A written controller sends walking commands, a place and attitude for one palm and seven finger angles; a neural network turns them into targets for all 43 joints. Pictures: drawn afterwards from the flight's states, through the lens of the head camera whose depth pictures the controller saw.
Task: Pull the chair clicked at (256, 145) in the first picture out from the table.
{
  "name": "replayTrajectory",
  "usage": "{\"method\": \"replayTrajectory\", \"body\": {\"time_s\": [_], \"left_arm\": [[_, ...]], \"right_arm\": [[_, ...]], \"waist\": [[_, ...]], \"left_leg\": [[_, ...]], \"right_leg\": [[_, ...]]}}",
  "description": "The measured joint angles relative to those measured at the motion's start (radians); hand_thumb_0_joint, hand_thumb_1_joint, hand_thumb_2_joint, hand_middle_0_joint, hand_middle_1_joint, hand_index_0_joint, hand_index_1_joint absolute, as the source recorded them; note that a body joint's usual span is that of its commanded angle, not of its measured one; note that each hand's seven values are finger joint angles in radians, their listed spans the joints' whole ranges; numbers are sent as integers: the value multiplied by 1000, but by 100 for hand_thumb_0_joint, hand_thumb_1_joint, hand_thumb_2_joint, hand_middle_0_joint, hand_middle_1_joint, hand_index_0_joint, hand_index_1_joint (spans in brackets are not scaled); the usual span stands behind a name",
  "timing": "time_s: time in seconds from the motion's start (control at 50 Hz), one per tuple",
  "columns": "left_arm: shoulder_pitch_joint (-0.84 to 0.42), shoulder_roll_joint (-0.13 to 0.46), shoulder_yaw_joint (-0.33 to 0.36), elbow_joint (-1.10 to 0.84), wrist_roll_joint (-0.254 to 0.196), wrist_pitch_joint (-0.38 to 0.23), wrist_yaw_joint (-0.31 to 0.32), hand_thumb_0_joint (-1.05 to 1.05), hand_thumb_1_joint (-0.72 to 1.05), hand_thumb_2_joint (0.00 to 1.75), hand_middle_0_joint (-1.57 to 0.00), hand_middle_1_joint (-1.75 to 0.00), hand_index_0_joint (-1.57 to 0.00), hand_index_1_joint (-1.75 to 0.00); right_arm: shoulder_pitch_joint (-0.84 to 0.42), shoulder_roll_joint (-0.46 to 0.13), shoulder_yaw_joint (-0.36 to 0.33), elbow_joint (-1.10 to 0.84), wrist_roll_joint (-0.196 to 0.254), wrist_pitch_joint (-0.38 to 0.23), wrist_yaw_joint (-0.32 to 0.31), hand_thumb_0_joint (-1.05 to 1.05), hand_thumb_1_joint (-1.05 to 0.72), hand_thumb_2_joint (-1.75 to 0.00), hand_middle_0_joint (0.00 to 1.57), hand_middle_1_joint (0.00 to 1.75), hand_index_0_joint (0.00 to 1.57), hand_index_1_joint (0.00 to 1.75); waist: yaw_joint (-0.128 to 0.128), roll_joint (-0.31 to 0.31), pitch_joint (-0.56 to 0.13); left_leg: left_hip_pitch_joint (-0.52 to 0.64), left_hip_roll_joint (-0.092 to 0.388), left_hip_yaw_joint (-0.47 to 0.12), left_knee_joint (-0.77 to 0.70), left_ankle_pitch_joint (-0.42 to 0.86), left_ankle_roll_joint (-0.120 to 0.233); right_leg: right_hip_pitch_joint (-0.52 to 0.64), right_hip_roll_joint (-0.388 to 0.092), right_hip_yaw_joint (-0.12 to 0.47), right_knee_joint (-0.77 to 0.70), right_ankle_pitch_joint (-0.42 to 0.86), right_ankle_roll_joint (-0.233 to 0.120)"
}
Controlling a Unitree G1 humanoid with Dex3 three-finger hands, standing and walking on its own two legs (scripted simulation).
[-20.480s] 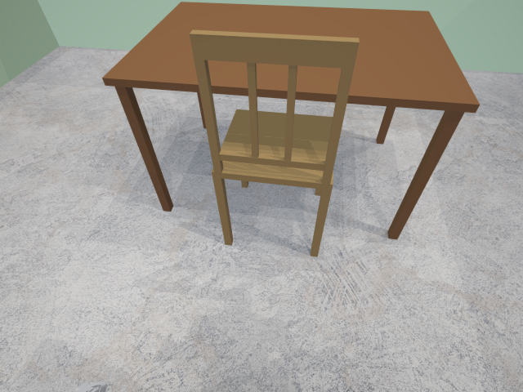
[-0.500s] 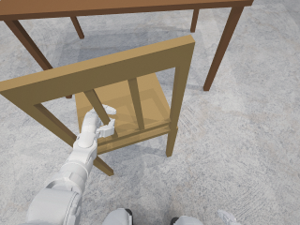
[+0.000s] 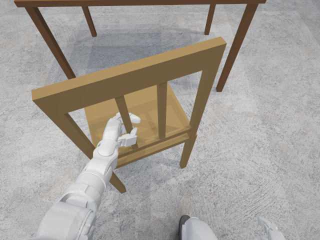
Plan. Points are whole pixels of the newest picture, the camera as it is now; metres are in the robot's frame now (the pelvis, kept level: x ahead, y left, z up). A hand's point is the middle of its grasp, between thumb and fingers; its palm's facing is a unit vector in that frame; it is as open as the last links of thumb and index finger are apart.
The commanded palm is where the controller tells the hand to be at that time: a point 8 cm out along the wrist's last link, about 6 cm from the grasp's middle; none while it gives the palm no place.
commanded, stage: stop walking, hand still on the chair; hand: left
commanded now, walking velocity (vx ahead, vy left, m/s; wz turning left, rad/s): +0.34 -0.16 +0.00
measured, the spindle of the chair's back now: (128, 126) +0.42 +0.10 -0.05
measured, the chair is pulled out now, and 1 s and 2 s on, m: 0.55 0.65 0.65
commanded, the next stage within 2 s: open the thumb and straighten the fingers in 1.02 s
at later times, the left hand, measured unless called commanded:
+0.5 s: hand (129, 169) +0.28 +0.08 -0.05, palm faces -0.10 -0.97 -0.22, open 5.4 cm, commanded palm +0.27 +0.14 -0.05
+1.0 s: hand (127, 169) +0.28 +0.09 -0.05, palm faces -0.16 -0.96 -0.21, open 5.6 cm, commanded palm +0.27 +0.14 -0.05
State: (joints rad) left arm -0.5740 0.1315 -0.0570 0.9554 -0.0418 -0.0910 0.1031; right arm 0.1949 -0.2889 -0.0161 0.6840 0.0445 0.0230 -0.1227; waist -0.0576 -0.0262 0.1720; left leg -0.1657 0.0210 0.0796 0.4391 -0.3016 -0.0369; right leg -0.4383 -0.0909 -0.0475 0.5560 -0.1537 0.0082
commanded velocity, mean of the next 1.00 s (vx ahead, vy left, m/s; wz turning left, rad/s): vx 0.04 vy -0.01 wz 0.00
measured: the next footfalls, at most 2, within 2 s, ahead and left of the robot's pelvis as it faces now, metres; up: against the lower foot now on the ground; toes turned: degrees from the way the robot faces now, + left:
right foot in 0.10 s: +0.05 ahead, -0.11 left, +0.00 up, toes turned -5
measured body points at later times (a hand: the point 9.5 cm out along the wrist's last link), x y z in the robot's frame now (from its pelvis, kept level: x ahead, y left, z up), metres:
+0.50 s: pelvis -0.01 -0.01 +0.01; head -0.02 -0.04 +0.45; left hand +0.29 +0.14 -0.03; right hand +0.08 -0.28 -0.13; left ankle -0.05 +0.14 -0.73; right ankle +0.01 -0.11 -0.73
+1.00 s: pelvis -0.01 +0.01 +0.01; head +0.00 -0.01 +0.46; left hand +0.29 +0.14 -0.03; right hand +0.08 -0.23 -0.13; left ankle -0.05 +0.14 -0.73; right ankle +0.01 -0.11 -0.73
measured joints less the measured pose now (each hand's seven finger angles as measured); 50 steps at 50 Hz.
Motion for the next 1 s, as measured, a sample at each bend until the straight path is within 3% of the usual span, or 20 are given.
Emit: {"method": "replayTrajectory", "body": {"time_s": [0.06,0.12,0.2,0.44,0.8,1.0], "left_arm": [[69,-6,-5,-6,6,1,-14,4,71,78,-11,-112,-45,-143],[123,-19,-9,9,10,-17,-25,4,70,80,-13,-112,-45,-143],[168,-36,-12,53,10,-37,-32,5,68,83,-14,-112,-46,-144],[260,-55,-37,73,9,-67,-13,5,67,84,-12,-116,-49,-145],[291,-59,-75,-6,25,-71,-16,4,63,84,-15,-120,-50,-145],[293,-58,-87,-14,25,-76,-18,4,62,84,-16,-121,-50,-145]], "right_arm": [[52,57,24,-10,-12,0,26,1,-91,-90,20,30,20,30],[87,92,47,14,-13,7,54,1,-91,-90,20,30,20,30],[92,81,33,48,-5,12,46,-1,-94,-89,21,30,21,30],[61,10,8,74,-11,21,2,1,-92,-89,20,30,20,30],[42,81,45,54,-16,25,-1,1,-91,-89,20,30,20,30],[45,77,45,62,-18,30,-2,1,-91,-89,20,30,21,30]], "waist": [[10,27,-42],[19,78,-75],[4,132,-106],[12,101,-175],[24,76,-170],[27,72,-165]], "left_leg": [[1,22,6,23,-10,-2],[-6,55,-4,64,-34,-13],[1,75,-26,70,-34,-14],[41,52,-13,-2,13,-17],[26,26,15,-20,24,8],[28,18,18,-21,22,13]], "right_leg": [[56,33,-11,71,-158,-6],[143,70,-32,-15,-90,-29],[177,89,-56,-50,-88,-46],[187,71,-42,-63,-73,-40],[164,50,-12,-84,-46,-13],[161,42,-8,-76,-52,-7]]}}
